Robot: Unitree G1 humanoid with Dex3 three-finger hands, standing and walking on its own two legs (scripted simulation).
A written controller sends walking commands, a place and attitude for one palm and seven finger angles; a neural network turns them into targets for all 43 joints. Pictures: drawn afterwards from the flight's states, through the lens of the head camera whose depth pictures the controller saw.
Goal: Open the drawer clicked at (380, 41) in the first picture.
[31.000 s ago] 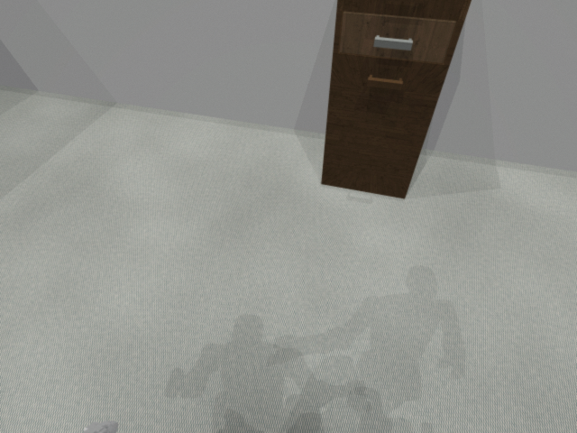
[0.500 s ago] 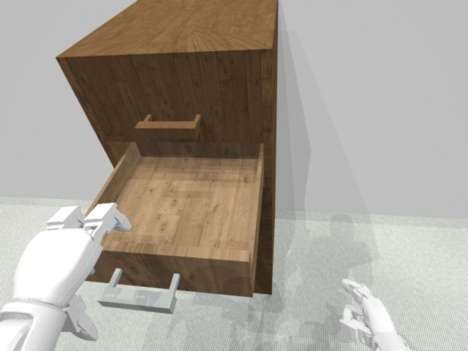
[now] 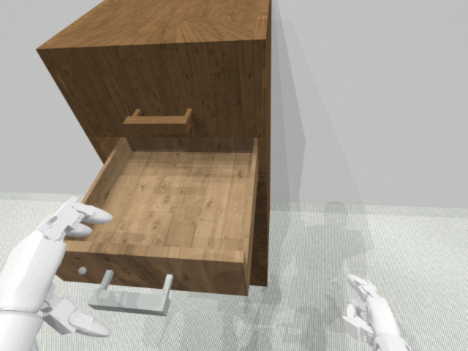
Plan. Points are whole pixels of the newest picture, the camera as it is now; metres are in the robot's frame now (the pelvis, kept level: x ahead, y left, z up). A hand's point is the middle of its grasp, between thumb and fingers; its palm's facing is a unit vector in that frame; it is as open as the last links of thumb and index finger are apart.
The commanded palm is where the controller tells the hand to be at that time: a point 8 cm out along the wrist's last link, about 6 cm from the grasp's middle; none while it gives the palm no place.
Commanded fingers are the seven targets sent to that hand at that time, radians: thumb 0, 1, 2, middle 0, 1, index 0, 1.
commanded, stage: draw the hand back to the body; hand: left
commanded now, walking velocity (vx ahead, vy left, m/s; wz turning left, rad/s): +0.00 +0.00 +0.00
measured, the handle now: (134, 289) +0.21 +0.22 -0.01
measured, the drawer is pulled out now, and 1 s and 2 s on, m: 0.30 0.30 0.30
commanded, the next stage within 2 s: step back with the hand held close in 0.92 s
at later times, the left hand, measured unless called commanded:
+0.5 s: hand (77, 245) +0.20 +0.23 +0.17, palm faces +0.36 -0.84 -0.42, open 10.6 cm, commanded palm +0.15 +0.28 +0.19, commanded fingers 0.00 0.55 0.75 -0.22 -0.52 -0.22 -0.52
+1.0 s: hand (71, 255) +0.19 +0.23 +0.17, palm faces +0.40 -0.82 -0.41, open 7.5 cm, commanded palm +0.13 +0.27 +0.19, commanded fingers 0.00 0.90 0.90 -0.20 -0.30 -0.20 -0.30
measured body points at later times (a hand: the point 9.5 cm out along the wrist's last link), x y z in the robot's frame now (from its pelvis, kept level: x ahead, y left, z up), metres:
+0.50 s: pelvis +0.02 +0.00 +0.01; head +0.01 -0.02 +0.46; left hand +0.17 +0.27 +0.19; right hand +0.21 -0.22 -0.08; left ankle -0.01 +0.09 -0.74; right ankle -0.02 -0.09 -0.74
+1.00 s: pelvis +0.01 -0.01 +0.01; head -0.01 -0.04 +0.46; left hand +0.16 +0.27 +0.19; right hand +0.20 -0.22 -0.08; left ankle -0.01 +0.09 -0.74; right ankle -0.02 -0.09 -0.74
